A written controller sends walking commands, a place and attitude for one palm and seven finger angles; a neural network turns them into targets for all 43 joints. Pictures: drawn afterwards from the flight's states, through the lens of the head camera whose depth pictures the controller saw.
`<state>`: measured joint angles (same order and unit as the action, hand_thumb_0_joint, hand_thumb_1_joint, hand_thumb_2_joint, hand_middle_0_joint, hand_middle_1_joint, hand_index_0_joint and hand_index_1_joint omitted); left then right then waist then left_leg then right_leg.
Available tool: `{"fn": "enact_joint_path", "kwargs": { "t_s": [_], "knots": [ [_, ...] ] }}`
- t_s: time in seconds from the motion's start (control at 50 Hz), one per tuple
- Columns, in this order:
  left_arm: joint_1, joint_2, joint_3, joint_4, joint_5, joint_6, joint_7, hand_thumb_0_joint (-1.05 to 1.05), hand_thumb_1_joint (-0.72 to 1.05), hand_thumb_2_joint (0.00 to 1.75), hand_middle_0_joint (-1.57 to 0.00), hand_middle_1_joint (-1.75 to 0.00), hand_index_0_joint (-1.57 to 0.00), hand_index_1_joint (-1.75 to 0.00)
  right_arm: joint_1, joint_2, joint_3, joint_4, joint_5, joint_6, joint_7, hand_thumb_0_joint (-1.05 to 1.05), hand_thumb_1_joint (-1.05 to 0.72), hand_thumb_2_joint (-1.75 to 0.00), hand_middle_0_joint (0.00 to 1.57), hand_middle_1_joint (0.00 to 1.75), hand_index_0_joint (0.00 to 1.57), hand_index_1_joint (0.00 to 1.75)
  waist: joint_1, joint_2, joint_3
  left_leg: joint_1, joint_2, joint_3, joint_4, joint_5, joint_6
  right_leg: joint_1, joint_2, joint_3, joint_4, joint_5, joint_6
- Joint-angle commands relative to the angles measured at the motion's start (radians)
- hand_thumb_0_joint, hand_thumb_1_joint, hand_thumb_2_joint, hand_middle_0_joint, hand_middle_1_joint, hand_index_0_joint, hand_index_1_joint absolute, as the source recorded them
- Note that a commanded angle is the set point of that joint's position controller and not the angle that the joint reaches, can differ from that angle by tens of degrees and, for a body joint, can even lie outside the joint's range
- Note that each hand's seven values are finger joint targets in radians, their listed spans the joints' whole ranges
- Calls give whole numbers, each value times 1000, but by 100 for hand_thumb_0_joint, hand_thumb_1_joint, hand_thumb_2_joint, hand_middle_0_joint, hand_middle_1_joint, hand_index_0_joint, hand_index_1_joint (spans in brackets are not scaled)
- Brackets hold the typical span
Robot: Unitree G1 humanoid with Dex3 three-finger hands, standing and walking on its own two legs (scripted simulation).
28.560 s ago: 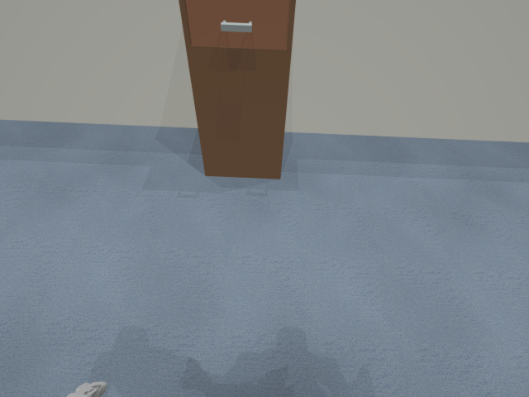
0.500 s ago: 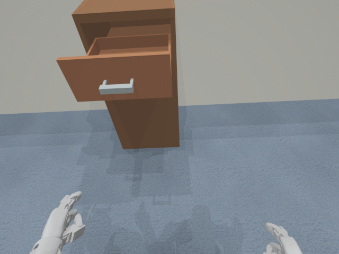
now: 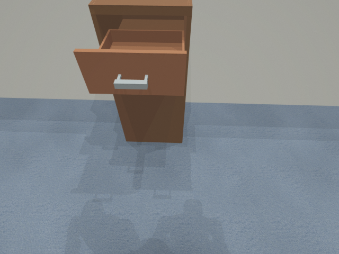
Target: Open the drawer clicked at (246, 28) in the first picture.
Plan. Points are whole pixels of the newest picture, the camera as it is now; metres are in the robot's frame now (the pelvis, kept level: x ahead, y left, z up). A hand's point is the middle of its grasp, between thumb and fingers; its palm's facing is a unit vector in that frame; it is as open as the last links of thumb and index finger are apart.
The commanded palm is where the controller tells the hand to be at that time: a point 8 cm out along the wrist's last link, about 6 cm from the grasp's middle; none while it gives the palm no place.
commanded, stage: let the arm hang, fingers relaxed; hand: left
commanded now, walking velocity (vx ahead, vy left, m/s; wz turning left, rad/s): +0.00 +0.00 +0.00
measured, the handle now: (132, 80) +0.64 +0.18 +0.03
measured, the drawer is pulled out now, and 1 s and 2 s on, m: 0.29 0.29 0.29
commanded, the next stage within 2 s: look to check the result in 0.42 s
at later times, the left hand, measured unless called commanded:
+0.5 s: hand out of the picture +0.08 +0.19 -0.16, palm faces -0.03 -0.97 -0.26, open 7.3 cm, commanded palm none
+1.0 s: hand out of the picture +0.12 +0.22 -0.15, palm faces -0.04 -0.94 -0.34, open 7.4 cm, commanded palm none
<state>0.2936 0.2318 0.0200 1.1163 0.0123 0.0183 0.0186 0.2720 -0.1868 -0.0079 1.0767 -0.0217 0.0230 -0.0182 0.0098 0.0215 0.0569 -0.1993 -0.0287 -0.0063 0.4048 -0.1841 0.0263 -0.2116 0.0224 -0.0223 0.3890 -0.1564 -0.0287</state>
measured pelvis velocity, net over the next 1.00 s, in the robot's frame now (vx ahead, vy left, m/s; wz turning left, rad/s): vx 0.03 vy -0.02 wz -0.03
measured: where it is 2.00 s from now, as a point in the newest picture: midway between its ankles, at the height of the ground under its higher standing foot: outside the picture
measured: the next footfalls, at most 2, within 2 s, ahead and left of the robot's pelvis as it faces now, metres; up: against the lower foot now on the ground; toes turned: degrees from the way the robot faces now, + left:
none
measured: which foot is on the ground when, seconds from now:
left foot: down 0.00-1.00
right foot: down 0.00-1.00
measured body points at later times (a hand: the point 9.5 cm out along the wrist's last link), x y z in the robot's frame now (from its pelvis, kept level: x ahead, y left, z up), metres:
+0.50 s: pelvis +0.02 -0.01 +0.00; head +0.04 -0.01 +0.45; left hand +0.08 +0.25 -0.14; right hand +0.04 -0.26 -0.15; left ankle +0.02 +0.10 -0.74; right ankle +0.03 -0.10 -0.74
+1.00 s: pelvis +0.03 -0.02 +0.00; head +0.06 -0.02 +0.45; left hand +0.12 +0.27 -0.13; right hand +0.10 -0.31 -0.14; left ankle +0.02 +0.10 -0.74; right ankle +0.03 -0.10 -0.74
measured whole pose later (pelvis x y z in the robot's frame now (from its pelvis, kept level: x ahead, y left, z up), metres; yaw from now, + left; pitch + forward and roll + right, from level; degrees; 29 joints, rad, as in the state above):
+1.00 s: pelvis +0.03 -0.02 +0.00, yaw -2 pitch -1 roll +0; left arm 0.11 0.31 0.02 1.12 0.01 -0.02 0.01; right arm 0.11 -0.32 -0.02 1.11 -0.02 0.00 -0.01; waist -0.01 0.01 0.07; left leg -0.10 0.00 0.01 0.32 -0.19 0.00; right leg -0.13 0.06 0.00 0.31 -0.16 -0.05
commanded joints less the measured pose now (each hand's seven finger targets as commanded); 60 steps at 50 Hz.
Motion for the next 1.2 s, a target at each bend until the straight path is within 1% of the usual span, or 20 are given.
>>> {"fn": "enact_joint_path", "kwargs": {
  "t_s": [0.0,0.1,0.2,0.24,0.28,0.32,0.38,0.44,0.52,0.54,0.58,0.6,0.62,0.7,0.82,0.88,1.0,1.02,1.08,1.18],
  "knots": [
    [-8,113,20,-40,5,-26,9,0,90,90,-20,-30,-20,-30,18,-145,-27,-26,4,-28,-14,0,-90,-90,20,30,20,30,-9,-23,20,-50,130,-128,-142,-139,23,5,-100,115,-77,-116,-26],
    [-35,120,21,-35,4,-27,11,0,90,90,-20,-30,-20,-30,9,-141,-22,-8,3,-30,-12,0,-90,-90,20,30,20,30,-9,-12,38,-47,129,-123,-148,-118,18,1,-103,120,-75,-106,-24],
    [-57,127,23,-37,4,-33,11,0,90,90,-20,-30,-20,-30,-10,-147,-22,-2,3,-37,-11,0,-90,-90,20,30,20,30,-9,-1,3,-13,126,-108,-133,-25,14,25,-110,122,-68,-39,-22],
    [-70,131,24,-40,2,-35,12,0,90,90,-20,-30,-20,-30,-16,-148,-23,-2,4,-39,-12,0,-90,-90,20,30,20,30,-12,-18,-1,3,129,-102,-127,10,14,28,-112,124,-72,-20,-22],
    [-79,138,25,-43,2,-38,12,0,90,90,-20,-30,-20,-30,-24,-156,-24,1,4,-42,-13,0,-90,-90,20,30,20,30,-13,2,-22,24,129,-96,-119,56,12,41,-115,129,-68,21,-23],
    [-83,147,30,-46,2,-43,12,0,90,90,-20,-30,-20,-30,-32,-166,-27,-2,6,-44,-14,0,-90,-90,20,30,20,30,-11,1,-47,45,130,-89,-107,102,12,58,-115,130,-64,72,-25],
    [-101,155,31,-46,1,-45,12,0,90,90,-20,-30,-20,-30,-45,-171,-28,2,6,-45,-15,0,-90,-90,20,30,20,30,-15,-12,-43,56,131,-83,-109,118,9,63,-120,131,-68,101,-26],
    [-116,165,33,-46,1,-47,12,0,90,90,-20,-30,-20,-30,-60,-186,-32,0,6,-44,-15,0,-90,-90,20,30,20,30,-19,0,-42,68,133,-79,-111,110,7,63,-121,136,-76,105,-28],
    [-127,182,37,-48,1,-50,11,0,90,90,-20,-30,-20,-30,-78,-205,-37,-3,6,-41,-14,0,-90,-90,20,30,20,30,-19,-25,-38,76,133,-77,-112,81,7,61,-119,143,-97,78,-28],
    [-136,184,35,-49,1,-49,10,0,90,90,-20,-30,-20,-30,-82,-211,-36,-2,5,-40,-13,0,-90,-90,20,30,20,30,-22,-18,-26,71,132,-77,-116,71,6,56,-120,148,-102,68,-28],
    [-141,194,37,-48,1,-49,9,0,90,90,-20,-30,-20,-30,-92,-216,-37,-3,5,-40,-12,0,-90,-90,20,30,20,30,-20,-4,-34,79,132,-75,-117,70,5,60,-123,150,-108,64,-28],
    [-145,200,37,-51,1,-51,8,0,90,90,-20,-30,-20,-30,-96,-224,-37,-4,6,-40,-12,0,-90,-90,20,30,20,30,-22,-17,-45,85,132,-78,-116,70,5,64,-122,154,-109,65,-29],
    [-144,208,39,-52,1,-53,9,0,90,90,-20,-30,-20,-30,-101,-232,-40,-6,6,-40,-11,0,-90,-90,20,30,20,30,-20,-35,-52,94,133,-76,-112,76,7,67,-121,156,-112,74,-29],
    [-164,224,40,-53,0,-54,7,0,90,90,-20,-30,-20,-30,-122,-252,-41,-8,6,-42,-10,0,-90,-90,20,30,20,30,-22,-6,-62,104,136,-75,-115,93,4,78,-127,156,-111,110,-30],
    [-182,259,43,-55,1,-59,6,0,90,90,-20,-30,-20,-30,-152,-285,-45,-15,7,-40,-7,0,-90,-90,20,30,20,30,-22,-40,-75,127,138,-72,-111,111,4,88,-130,162,-120,148,-27],
    [-197,267,42,-55,-1,-58,5,0,90,90,-20,-30,-20,-30,-162,-299,-45,-14,6,-39,-7,0,-90,-90,20,30,20,30,-25,-30,-73,127,140,-70,-115,110,1,91,-134,163,-122,156,-25],
    [-214,286,41,-59,0,-59,4,0,90,90,-20,-30,-20,-30,-185,-317,-44,-19,7,-39,-4,0,-90,-90,20,30,20,30,-24,-12,-76,133,143,-69,-121,114,-2,101,-135,169,-128,166,-23],
    [-213,287,43,-60,0,-60,4,0,90,90,-20,-30,-20,-30,-184,-317,-44,-20,7,-40,-5,0,-90,-90,20,30,20,30,-23,-29,-89,142,145,-72,-119,128,0,109,-132,168,-126,178,-23],
    [-222,294,41,-61,0,-60,4,0,90,90,-20,-30,-20,-30,-192,-326,-43,-22,7,-41,-4,0,-90,-90,20,30,20,30,-24,-19,-93,147,147,-68,-122,148,-3,116,-137,164,-121,207,-22],
    [-233,299,39,-67,-1,-58,3,0,90,90,-20,-30,-20,-30,-197,-333,-42,-24,6,-41,-3,0,-90,-90,20,30,20,30,-25,-24,-82,144,147,-71,-132,134,-3,114,-133,167,-127,184,-21]
  ]
}}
